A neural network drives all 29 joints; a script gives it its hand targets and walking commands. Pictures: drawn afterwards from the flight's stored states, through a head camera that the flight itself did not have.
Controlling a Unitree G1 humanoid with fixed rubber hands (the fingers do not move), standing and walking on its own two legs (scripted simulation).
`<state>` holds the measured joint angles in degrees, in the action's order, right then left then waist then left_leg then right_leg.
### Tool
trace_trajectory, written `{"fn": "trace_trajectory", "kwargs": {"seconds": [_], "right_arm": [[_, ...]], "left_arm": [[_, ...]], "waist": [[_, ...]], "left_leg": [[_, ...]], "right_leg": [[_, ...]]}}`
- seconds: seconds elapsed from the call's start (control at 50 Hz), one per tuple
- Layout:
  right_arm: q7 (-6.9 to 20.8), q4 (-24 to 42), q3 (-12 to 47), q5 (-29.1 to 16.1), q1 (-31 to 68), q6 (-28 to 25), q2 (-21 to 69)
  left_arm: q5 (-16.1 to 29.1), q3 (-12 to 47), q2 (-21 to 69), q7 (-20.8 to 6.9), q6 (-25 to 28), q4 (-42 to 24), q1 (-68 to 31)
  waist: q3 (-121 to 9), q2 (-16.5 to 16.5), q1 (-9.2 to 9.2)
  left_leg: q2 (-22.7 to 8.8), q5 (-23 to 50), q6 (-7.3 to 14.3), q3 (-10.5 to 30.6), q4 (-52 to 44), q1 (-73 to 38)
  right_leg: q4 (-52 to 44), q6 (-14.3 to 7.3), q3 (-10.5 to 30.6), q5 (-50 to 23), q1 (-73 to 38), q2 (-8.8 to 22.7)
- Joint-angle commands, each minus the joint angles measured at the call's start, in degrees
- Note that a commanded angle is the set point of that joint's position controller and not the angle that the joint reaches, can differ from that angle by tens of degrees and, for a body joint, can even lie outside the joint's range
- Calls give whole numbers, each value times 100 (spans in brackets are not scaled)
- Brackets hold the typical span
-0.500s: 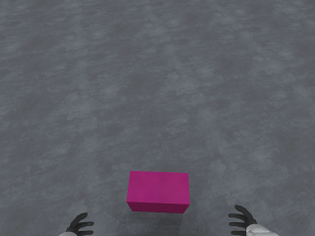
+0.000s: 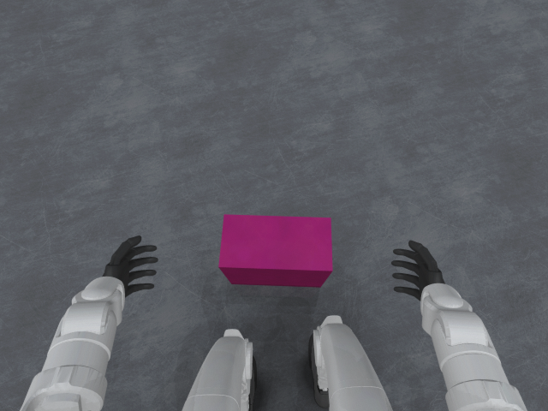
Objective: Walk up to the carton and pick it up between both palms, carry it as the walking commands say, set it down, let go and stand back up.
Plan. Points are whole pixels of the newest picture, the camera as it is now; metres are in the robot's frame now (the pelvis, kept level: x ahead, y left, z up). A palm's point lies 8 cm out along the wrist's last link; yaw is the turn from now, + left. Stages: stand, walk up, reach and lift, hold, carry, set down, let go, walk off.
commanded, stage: reach and lift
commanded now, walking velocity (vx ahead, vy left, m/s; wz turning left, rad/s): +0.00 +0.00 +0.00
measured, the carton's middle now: (276, 254) +0.45 +0.00 -0.56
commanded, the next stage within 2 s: none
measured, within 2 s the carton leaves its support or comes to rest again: neither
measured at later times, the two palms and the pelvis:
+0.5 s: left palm (146, 199) +0.46 +0.24 -0.12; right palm (410, 207) +0.42 -0.25 -0.13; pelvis -0.02 +0.00 -0.04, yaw +0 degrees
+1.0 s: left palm (164, 199) +0.49 +0.23 -0.20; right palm (397, 207) +0.45 -0.25 -0.20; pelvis -0.01 +0.00 -0.09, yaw +1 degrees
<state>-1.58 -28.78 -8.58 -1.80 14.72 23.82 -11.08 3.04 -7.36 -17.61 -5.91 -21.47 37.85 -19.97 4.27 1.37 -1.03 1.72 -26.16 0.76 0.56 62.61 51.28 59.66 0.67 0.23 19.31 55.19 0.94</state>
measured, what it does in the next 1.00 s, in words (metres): lowers itself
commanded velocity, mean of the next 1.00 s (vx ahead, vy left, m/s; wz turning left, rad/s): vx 0.00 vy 0.00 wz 0.00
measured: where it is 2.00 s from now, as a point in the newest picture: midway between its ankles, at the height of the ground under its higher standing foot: (284, 394)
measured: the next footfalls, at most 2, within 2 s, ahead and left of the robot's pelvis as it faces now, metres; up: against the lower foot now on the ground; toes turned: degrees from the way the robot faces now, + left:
none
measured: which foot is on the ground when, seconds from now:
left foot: down 0.00-1.00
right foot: down 0.00-1.00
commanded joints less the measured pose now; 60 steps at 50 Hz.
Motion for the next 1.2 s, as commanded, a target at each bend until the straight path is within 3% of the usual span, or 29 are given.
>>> {"fn": "trace_trajectory", "kwargs": {"seconds": [0.0,0.14,0.24,0.36,0.56,0.7,0.76,0.9,1.18], "right_arm": [[-28,235,-239,-21,1415,-121,-565],[-44,-553,-493,-105,2821,-474,-723],[-76,-811,-606,-171,3582,-764,-850],[-90,-1027,-822,-242,4342,-1109,-1056],[0,-1254,-1181,-201,4846,-1578,-1172],[130,-1010,-1353,-19,4631,-1662,-1154],[193,-951,-1392,22,4599,-1695,-1086],[195,-1370,-1473,-5,4825,-1728,-1082],[-4,-1103,-1256,-395,5790,-1496,-1596]], "left_arm": [[99,-149,-739,46,90,-158,-1558],[19,-356,-1084,115,424,549,-2837],[14,-481,-1331,58,746,867,-3620],[129,-523,-1540,-57,1080,1131,-4421],[83,-809,-1590,-154,1483,1139,-5033],[-158,-1124,-1531,-196,1543,931,-4755],[-196,-1167,-1442,-227,1583,847,-4748],[-154,-1106,-1331,-203,1621,1205,-5012],[155,-728,-1763,112,1278,790,-6008]], "waist": [[-2344,-91,-131],[-3371,13,-126],[-4145,26,-63],[-4908,21,-126],[-5989,154,-184],[-6558,124,-152],[-6448,91,-163],[-5749,121,-254],[-6685,191,-272]], "left_leg": [[-111,-191,156,77,-1233,151],[-54,138,101,-10,-986,604],[-5,333,95,-108,-778,894],[38,764,36,-149,-559,1013],[100,2232,-21,-48,-179,1278],[149,2922,-46,-27,-40,1482],[161,2858,-47,-29,71,1743],[144,1957,-87,-75,732,2852],[179,768,-137,-292,2431,3624]], "right_leg": [[-470,-7,-138,124,-1818,-127],[-255,-11,-156,-232,-1428,-173],[-119,39,-123,-395,-1293,-218],[42,72,-149,-775,-936,-246],[377,60,-92,-2492,-600,-275],[539,61,-38,-3274,-682,-293],[654,73,-31,-3167,-453,-290],[1293,91,-79,-2103,931,-300],[2954,213,-301,-892,2120,-283]]}}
